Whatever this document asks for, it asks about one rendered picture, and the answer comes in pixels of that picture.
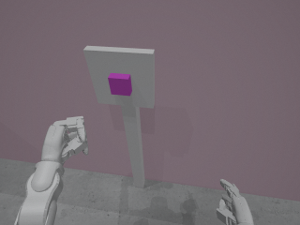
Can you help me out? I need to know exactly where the robot right hand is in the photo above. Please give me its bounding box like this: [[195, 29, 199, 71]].
[[217, 179, 254, 225]]

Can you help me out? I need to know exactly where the button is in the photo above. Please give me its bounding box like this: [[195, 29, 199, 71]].
[[108, 73, 132, 97]]

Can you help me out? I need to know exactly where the robot left hand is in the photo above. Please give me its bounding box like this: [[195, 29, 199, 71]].
[[40, 116, 89, 166]]

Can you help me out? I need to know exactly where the left robot forearm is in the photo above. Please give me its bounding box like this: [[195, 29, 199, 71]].
[[13, 160, 65, 225]]

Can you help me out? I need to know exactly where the panel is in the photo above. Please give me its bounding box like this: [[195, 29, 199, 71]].
[[83, 46, 155, 188]]

